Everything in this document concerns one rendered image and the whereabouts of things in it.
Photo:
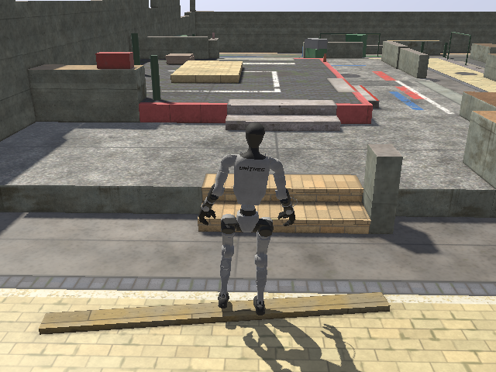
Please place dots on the right robot upper arm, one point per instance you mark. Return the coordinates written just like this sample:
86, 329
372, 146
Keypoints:
279, 178

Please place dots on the left robot hand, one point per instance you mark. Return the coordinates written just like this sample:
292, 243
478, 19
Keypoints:
208, 214

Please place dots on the robot right foot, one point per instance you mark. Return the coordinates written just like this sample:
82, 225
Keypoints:
259, 307

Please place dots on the right robot forearm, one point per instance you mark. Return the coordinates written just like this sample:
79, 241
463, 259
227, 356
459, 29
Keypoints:
286, 204

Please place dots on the right robot hand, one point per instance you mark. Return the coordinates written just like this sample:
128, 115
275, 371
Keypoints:
291, 218

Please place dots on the left robot thigh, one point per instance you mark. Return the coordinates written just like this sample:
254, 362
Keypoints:
228, 228

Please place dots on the left robot upper arm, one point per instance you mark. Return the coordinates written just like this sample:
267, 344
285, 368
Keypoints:
222, 174

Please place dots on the left robot forearm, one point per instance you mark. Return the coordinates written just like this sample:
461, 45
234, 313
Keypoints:
209, 201

